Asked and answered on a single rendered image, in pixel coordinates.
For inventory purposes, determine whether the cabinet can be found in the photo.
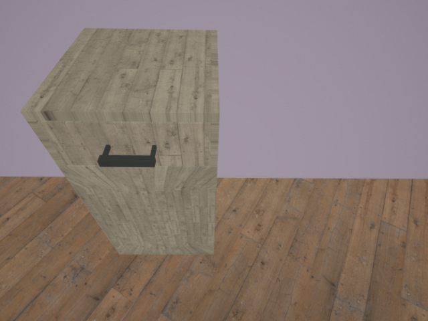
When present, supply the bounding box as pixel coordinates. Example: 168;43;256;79
20;28;220;255

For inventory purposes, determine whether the drawer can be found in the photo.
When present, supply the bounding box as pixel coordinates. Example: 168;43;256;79
38;120;209;166

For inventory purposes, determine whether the handle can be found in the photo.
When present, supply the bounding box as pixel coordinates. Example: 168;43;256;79
97;144;156;167

